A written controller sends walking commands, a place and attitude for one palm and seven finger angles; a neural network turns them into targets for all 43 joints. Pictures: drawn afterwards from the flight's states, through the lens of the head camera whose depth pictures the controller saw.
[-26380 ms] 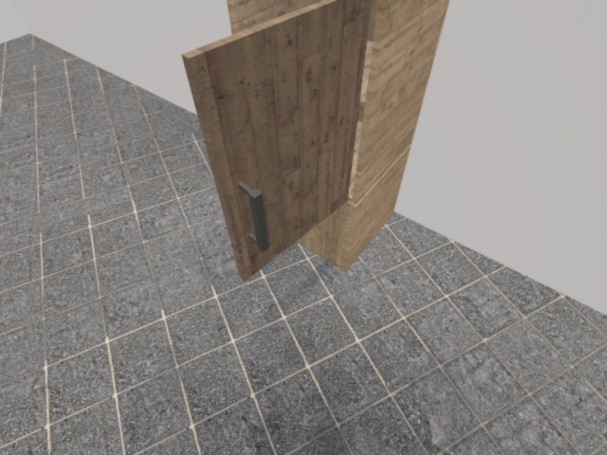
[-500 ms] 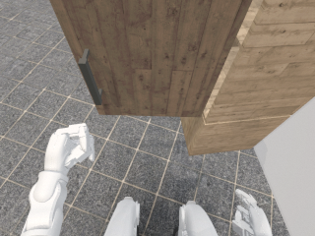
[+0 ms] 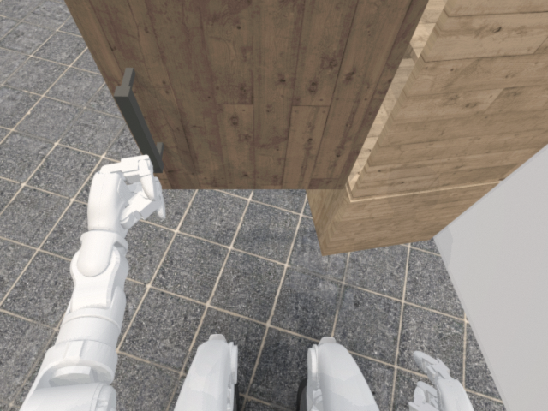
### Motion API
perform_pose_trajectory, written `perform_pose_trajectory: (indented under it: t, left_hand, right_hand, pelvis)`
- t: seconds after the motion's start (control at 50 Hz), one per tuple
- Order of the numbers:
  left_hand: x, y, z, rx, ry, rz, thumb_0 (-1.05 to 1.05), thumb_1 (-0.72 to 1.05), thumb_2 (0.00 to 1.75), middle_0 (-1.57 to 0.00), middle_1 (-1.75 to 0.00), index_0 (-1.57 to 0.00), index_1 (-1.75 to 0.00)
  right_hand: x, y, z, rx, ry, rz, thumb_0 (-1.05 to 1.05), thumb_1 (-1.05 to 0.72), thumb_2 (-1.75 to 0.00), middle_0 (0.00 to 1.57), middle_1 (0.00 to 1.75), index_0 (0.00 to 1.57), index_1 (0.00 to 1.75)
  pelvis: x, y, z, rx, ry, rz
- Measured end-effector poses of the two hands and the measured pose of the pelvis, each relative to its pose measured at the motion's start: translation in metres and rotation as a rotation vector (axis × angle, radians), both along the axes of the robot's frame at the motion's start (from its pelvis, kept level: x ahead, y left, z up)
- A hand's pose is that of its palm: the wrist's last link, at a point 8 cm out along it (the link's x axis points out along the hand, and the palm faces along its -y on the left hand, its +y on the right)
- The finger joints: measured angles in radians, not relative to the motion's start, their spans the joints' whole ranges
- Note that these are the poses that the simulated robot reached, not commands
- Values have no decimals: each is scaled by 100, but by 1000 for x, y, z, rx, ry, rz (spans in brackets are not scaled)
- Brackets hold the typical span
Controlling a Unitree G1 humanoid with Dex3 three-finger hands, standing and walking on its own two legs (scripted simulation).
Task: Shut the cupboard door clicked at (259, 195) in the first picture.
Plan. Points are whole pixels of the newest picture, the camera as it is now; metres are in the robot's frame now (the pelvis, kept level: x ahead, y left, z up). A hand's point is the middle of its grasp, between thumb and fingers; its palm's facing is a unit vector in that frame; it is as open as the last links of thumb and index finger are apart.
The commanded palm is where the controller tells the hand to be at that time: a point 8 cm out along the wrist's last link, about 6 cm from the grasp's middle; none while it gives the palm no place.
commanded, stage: bring the fist close to the handle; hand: left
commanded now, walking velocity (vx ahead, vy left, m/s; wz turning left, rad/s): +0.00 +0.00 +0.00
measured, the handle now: (144, 126) +0.53 +0.22 +0.04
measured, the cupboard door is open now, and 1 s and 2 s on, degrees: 82 79 67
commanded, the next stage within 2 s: push the door shut along its arc in 0.48 s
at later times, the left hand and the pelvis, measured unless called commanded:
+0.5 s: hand (159, 186) +0.42 +0.18 +0.03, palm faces +0.06 -1.00 -0.03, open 3.1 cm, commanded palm +0.40 +0.22 +0.03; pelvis +0.00 -0.01 +0.00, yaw +0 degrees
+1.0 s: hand (166, 157) +0.48 +0.18 +0.03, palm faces -0.08 -1.00 -0.05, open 3.1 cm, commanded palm +0.46 +0.21 +0.03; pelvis -0.01 +0.00 -0.01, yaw -1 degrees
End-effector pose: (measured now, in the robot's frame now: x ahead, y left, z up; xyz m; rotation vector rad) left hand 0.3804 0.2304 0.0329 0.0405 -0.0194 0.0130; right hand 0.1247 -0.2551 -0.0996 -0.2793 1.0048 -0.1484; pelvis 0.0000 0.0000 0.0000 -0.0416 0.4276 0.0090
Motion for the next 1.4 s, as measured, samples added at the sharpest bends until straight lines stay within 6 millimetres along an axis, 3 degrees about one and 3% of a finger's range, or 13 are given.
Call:
perform_pose_trajectory:
  t: [0.12, 0.2, 0.36, 0.52, 0.7, 0.82, 1.0, 1.18, 1.4]
  left_hand:
    - [26, -6, -10, -19, 31, 5, 1, 90, 90, -130, -150, -130, -150]
    - [37, -8, -5, -15, -12, 16, 1, 90, 90, -130, -150, -130, -150]
    - [27, -8, -9, -1, 54, 12, 1, 90, 90, -130, -150, -130, -150]
    - [20, 0, -4, -3, -24, 38, 1, 90, 90, -130, -150, -130, -150]
    - [30, -7, -11, -9, 29, -18, 1, 90, 90, -130, -150, -130, -150]
    - [48, -5, -4, 6, -10, -29, 1, 90, 90, -130, -150, -130, -150]
    - [80, 2, -5, 9, 31, -97, 1, 90, 90, -132, -150, -130, -150]
    - [95, -7, -5, -5, 28, -151, 1, 91, 90, -131, -150, -130, -150]
    - [120, -15, 0, 19, 31, -201, 1, 90, 90, -130, -150, -130, -150]
  right_hand:
    - [-18, -2, -8, -2, 59, -26, 1, -91, -90, 20, 30, 20, 30]
    - [-32, -6, -12, 0, 101, -53, 1, -91, -90, 20, 30, 20, 30]
    - [-50, -6, -11, 33, 165, -91, 1, -91, -90, 20, 30, 20, 30]
    - [-43, -12, -7, 0, 154, -65, 1, -91, -90, 20, 30, 20, 30]
    - [-27, -14, -6, -15, 107, -55, 1, -91, -90, 20, 30, 20, 30]
    - [-30, -12, -10, -24, 113, -51, 0, -91, -90, 20, 30, 20, 30]
    - [-62, -11, -18, -26, 200, -93, 0, -91, -90, 20, 30, 20, 30]
    - [-99, -8, -19, -28, 295, -142, 0, -91, -90, 20, 30, 20, 30]
    - [-122, -6, -15, -50, 331, -167, 0, -91, -90, 20, 30, 20, 30]
  pelvis:
    - [-1, -1, -3, 2, 21, -4]
    - [0, -2, -6, 4, 36, -12]
    - [3, -3, 1, 16, 24, -22]
    - [1, -6, 1, 11, 20, -11]
    - [-2, -5, -2, 4, 19, -6]
    - [-5, -4, -7, -1, 28, -6]
    - [-6, 0, -15, -14, 54, -8]
    - [-7, 5, -16, -21, 71, -14]
    - [-12, 8, -21, -36, 86, -13]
